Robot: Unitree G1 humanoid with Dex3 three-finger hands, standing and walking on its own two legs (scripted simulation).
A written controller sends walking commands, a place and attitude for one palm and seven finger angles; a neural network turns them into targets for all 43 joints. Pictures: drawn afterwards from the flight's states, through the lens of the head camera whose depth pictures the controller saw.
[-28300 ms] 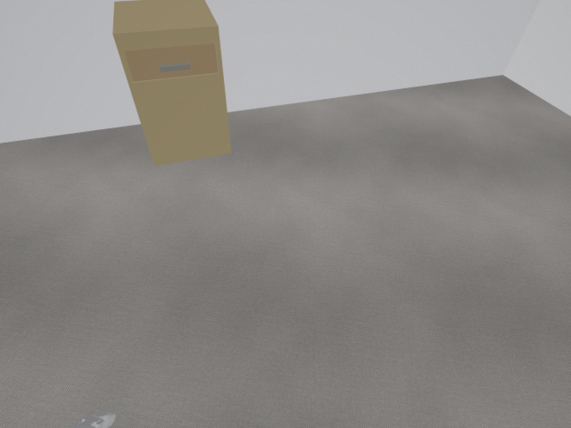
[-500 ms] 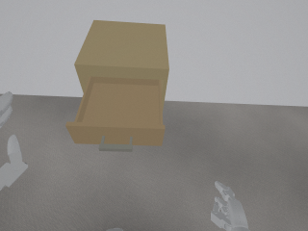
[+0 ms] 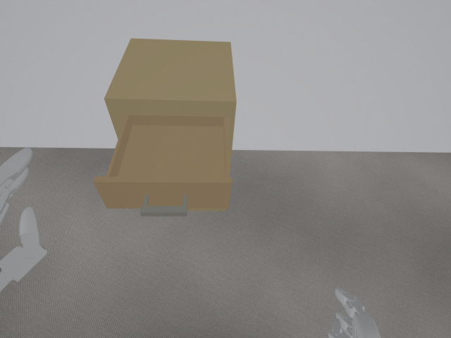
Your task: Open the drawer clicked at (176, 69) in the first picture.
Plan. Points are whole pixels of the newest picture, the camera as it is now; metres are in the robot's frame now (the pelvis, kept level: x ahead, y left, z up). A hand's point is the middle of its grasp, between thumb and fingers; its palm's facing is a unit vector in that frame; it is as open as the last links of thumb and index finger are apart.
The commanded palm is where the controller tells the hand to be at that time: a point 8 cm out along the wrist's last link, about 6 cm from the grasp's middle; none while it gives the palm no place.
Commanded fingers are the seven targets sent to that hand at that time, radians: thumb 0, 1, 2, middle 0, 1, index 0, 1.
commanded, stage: stop stepping back and stand still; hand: left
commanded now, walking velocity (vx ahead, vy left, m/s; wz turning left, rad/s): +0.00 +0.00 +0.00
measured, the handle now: (165, 205) +0.50 +0.18 -0.21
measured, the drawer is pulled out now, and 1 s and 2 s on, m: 0.29 0.29 0.29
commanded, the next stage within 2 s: let the arm hang, fingers relaxed in 0.06 s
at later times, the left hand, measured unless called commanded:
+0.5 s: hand out of the picture +0.02 +0.18 -0.18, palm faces +0.00 -0.99 -0.17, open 7.1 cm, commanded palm none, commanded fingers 0.00 0.90 0.90 -0.20 -0.30 -0.20 -0.30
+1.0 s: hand out of the picture +0.00 +0.17 -0.17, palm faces -0.02 -0.98 -0.20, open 7.4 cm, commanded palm none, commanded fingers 0.00 0.90 0.90 -0.20 -0.30 -0.20 -0.30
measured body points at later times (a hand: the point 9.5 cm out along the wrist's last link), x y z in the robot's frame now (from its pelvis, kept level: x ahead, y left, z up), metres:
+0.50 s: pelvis -0.01 +0.00 +0.00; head +0.02 +0.03 +0.45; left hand +0.02 +0.23 -0.16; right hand +0.05 -0.25 -0.13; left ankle +0.00 +0.11 -0.74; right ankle +0.02 -0.11 -0.74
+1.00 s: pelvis +0.00 +0.00 +0.00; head +0.02 -0.01 +0.45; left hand +0.00 +0.22 -0.15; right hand -0.04 -0.19 -0.16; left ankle +0.00 +0.11 -0.74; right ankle +0.02 -0.11 -0.74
